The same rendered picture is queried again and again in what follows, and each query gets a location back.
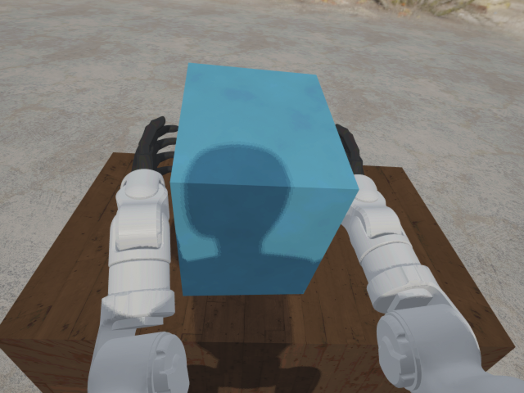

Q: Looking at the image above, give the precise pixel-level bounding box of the right robot forearm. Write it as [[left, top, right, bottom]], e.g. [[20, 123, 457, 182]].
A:
[[341, 174, 481, 360]]

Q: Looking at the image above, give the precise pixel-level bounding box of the robot left upper arm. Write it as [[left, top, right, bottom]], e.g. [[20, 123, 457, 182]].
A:
[[88, 332, 189, 393]]

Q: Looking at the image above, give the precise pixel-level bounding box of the pedestal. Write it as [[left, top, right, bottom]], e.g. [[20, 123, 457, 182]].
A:
[[0, 152, 516, 393]]

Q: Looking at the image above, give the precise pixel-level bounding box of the carton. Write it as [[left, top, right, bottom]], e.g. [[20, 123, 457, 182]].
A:
[[170, 62, 359, 296]]

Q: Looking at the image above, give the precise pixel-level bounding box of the robot right hand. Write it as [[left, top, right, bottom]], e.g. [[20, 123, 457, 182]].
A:
[[336, 124, 364, 175]]

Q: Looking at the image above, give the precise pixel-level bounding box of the left robot forearm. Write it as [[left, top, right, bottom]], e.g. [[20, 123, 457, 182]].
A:
[[88, 169, 175, 386]]

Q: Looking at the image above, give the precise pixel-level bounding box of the robot right upper arm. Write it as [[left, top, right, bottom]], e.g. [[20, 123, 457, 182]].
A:
[[377, 304, 524, 393]]

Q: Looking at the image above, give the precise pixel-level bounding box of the robot left hand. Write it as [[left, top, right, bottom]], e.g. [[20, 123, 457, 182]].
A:
[[131, 116, 178, 175]]

